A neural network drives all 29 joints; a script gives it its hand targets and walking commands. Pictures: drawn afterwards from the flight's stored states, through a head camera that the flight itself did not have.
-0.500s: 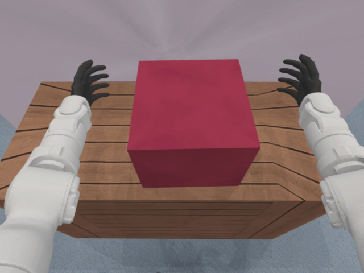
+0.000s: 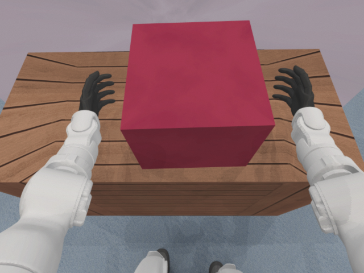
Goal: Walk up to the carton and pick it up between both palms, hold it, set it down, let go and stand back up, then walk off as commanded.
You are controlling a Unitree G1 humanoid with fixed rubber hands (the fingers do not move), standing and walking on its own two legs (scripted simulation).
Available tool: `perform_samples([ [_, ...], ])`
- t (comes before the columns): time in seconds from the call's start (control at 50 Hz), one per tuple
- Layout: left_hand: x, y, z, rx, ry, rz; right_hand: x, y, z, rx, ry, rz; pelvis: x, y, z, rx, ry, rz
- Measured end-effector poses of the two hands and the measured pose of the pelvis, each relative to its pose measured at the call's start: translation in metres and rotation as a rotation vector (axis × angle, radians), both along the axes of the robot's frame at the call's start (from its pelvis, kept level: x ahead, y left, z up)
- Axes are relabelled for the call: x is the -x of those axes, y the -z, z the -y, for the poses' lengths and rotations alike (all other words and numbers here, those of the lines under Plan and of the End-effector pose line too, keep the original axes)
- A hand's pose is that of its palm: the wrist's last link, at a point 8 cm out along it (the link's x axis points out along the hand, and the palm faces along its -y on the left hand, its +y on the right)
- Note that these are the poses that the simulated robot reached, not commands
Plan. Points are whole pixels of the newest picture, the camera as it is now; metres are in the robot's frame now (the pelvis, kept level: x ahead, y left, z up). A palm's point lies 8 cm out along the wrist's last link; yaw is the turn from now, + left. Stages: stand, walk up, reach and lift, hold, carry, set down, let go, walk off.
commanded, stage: reach and lift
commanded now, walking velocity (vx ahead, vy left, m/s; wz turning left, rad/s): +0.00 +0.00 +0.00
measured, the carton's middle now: (192, 99) +0.51 +0.03 +0.00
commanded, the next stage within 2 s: none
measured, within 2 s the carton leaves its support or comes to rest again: neither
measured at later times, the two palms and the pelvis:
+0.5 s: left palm (105, 107) +0.44 +0.22 +0.04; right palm (282, 99) +0.48 -0.16 +0.05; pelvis -0.01 +0.00 -0.01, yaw +0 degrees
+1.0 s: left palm (111, 108) +0.45 +0.21 +0.04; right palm (277, 98) +0.48 -0.15 +0.05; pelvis +0.00 +0.00 +0.00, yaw +0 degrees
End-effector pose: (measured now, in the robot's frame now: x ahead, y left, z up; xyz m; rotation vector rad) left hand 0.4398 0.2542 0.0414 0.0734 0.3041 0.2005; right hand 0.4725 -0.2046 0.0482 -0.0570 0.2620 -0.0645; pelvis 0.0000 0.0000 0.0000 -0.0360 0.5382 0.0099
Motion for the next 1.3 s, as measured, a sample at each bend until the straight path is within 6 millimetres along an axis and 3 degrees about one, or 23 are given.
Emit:
perform_samples([
  [0.22, -0.002, 0.004, 0.015, 0.018, 0.015, 0.019, -0.003, 0.001, -0.006, -0.002, -0.012, 0.035, 0.007, 0.007, -0.001, -0.005, 0.015, -0.018],
  [0.62, -0.005, 0.003, 0.037, 0.051, 0.019, 0.036, -0.008, -0.006, -0.050, -0.018, -0.040, 0.039, 0.006, 0.006, -0.001, 0.003, -0.002, -0.004],
  [1.3, -0.004, 0.006, 0.046, 0.064, 0.010, 0.050, -0.003, -0.007, -0.051, 0.000, -0.031, 0.044, 0.001, -0.006, -0.004, -0.004, -0.001, 0.021],
])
